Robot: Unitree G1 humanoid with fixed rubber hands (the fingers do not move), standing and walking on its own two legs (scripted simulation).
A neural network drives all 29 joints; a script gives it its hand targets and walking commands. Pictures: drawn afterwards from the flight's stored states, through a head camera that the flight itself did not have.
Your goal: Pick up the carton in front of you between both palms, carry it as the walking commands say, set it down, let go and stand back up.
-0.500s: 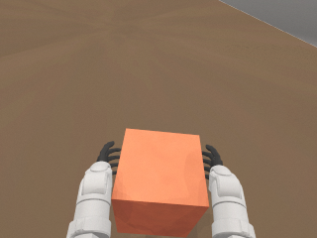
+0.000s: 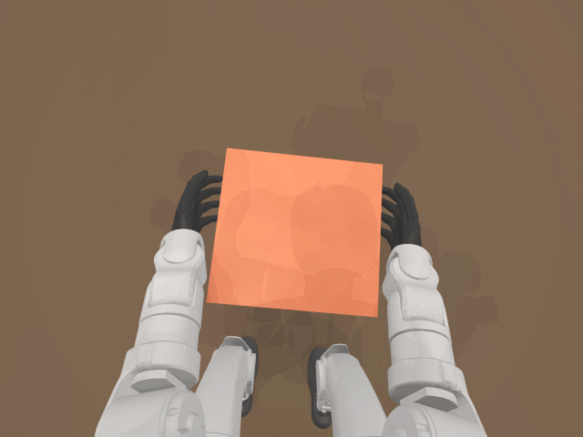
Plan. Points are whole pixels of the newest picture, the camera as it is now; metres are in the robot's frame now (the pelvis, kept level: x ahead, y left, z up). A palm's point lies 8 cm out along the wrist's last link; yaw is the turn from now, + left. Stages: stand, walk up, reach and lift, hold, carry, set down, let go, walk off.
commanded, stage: set down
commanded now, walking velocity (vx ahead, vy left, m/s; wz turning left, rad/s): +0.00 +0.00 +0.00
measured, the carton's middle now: (292, 243) +0.39 +0.00 -0.16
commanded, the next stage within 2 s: none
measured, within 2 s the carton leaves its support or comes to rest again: rests again in 1.70 s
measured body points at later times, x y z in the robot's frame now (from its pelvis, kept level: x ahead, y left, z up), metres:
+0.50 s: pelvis -0.01 +0.00 -0.13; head +0.23 +0.02 +0.24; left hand +0.45 +0.16 -0.23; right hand +0.43 -0.14 -0.22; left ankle +0.08 +0.11 -0.66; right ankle +0.06 -0.12 -0.66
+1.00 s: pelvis -0.04 +0.01 -0.25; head +0.28 +0.04 +0.06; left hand +0.49 +0.17 -0.38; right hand +0.46 -0.13 -0.38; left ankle +0.08 +0.11 -0.66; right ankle +0.06 -0.12 -0.66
